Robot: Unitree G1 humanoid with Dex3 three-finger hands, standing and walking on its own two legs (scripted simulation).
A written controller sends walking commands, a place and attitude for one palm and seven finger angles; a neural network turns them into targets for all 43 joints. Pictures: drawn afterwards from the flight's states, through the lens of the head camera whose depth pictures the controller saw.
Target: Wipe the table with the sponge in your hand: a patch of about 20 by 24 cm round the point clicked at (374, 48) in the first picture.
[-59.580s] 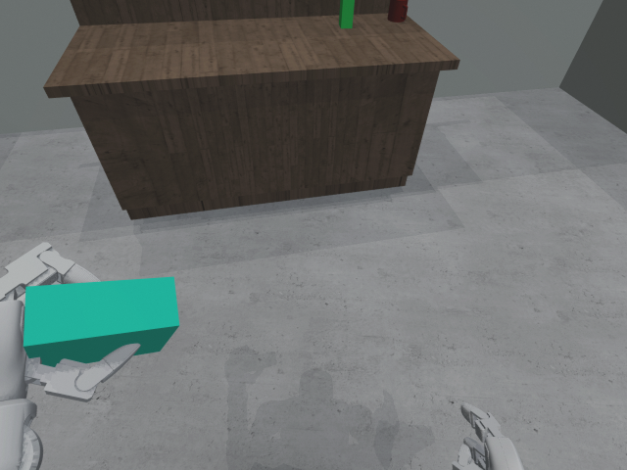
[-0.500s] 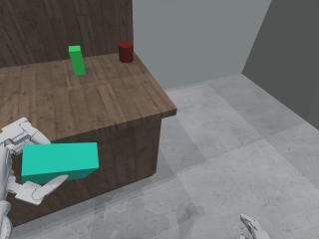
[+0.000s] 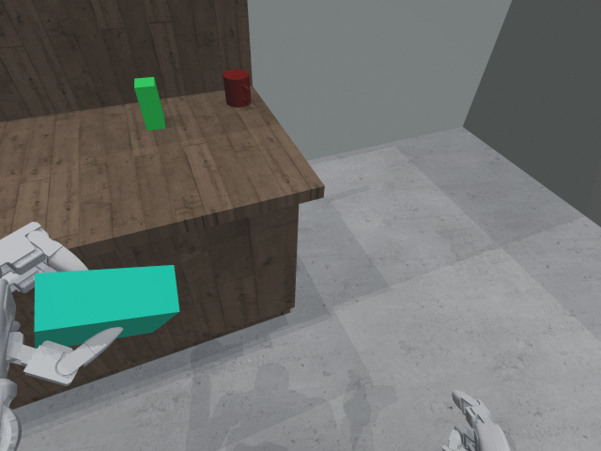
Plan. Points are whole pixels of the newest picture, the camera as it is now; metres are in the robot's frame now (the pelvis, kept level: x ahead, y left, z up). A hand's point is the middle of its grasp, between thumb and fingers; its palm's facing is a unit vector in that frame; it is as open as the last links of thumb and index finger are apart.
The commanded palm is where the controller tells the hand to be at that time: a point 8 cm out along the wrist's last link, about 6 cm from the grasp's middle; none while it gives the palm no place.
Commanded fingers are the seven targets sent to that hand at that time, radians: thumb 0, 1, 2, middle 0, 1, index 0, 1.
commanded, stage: stop stepping back and stand still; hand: left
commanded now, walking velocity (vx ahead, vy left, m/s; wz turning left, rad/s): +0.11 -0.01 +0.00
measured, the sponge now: (124, 305) +0.23 +0.20 +0.15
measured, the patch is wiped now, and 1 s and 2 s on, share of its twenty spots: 1.00 1.00 1.00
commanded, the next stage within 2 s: stand and wait in 0.08 s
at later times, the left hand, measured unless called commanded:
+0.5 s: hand (83, 287) +0.23 +0.23 +0.17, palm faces +0.42 -0.83 -0.37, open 9.1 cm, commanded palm +0.18 +0.27 +0.20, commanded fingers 0.00 0.10 1.30 -1.20 -1.60 -1.20 -1.60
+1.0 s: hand (68, 277) +0.25 +0.25 +0.17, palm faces +0.40 -0.85 -0.34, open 9.1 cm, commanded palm +0.19 +0.29 +0.20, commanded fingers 0.00 0.10 1.30 -1.20 -1.60 -1.20 -1.60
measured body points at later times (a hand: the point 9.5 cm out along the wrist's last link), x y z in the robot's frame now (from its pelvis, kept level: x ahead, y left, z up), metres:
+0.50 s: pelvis +0.03 -0.01 +0.01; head +0.03 -0.02 +0.46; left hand +0.21 +0.27 +0.19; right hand +0.21 -0.25 -0.07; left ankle +0.03 +0.12 -0.72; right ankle +0.05 -0.10 -0.72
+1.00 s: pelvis +0.04 +0.01 +0.02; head +0.04 +0.01 +0.47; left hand +0.22 +0.30 +0.19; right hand +0.22 -0.21 -0.06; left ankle +0.03 +0.12 -0.72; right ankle +0.05 -0.10 -0.72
